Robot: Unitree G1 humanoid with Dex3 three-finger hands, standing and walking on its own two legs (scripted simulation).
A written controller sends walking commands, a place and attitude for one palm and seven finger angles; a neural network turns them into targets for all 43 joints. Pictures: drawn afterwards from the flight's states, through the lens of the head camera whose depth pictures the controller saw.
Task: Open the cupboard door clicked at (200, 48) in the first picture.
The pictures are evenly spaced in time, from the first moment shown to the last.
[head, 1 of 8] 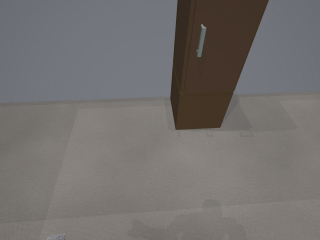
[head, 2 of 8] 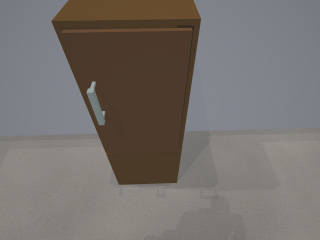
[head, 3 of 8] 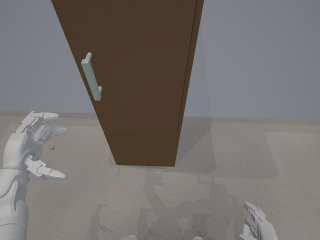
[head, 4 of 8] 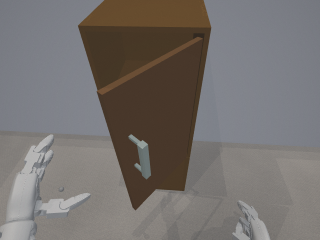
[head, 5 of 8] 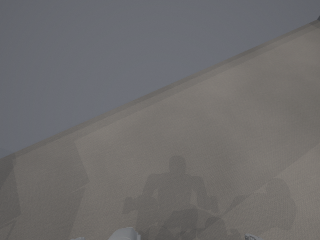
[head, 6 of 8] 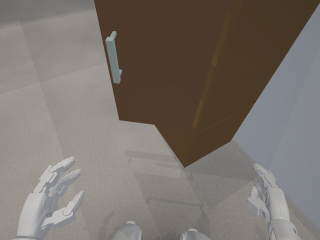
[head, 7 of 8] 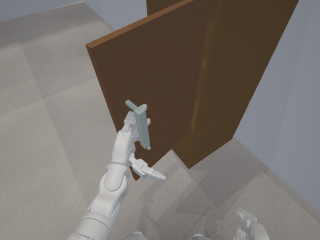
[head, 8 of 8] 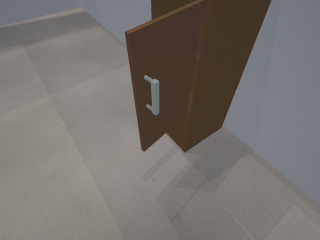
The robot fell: no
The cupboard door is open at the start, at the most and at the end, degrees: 0 101 100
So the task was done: yes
